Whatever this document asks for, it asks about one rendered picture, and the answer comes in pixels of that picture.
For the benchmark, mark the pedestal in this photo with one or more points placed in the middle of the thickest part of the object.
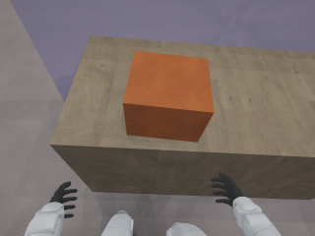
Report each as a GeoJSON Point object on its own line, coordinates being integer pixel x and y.
{"type": "Point", "coordinates": [261, 135]}

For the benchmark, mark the robot right thigh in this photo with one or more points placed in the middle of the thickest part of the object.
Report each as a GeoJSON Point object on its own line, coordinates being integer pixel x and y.
{"type": "Point", "coordinates": [184, 229]}

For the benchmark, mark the right robot hand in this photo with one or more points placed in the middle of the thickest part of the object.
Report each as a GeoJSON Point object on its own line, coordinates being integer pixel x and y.
{"type": "Point", "coordinates": [231, 190]}

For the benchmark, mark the left robot forearm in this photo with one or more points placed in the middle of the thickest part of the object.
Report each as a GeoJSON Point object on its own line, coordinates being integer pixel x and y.
{"type": "Point", "coordinates": [48, 221]}

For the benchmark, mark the robot thigh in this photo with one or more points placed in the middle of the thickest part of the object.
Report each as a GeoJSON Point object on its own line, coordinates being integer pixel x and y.
{"type": "Point", "coordinates": [184, 229]}
{"type": "Point", "coordinates": [120, 224]}

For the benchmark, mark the robot left thigh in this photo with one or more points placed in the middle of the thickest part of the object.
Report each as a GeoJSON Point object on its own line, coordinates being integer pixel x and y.
{"type": "Point", "coordinates": [120, 224]}

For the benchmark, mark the left robot hand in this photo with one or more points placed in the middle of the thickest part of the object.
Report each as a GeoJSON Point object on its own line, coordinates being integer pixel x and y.
{"type": "Point", "coordinates": [60, 193]}

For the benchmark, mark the carton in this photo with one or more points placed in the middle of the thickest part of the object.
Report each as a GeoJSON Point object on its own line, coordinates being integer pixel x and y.
{"type": "Point", "coordinates": [168, 97]}

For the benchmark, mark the right robot forearm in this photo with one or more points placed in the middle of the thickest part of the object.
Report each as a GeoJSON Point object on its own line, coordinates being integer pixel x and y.
{"type": "Point", "coordinates": [251, 220]}

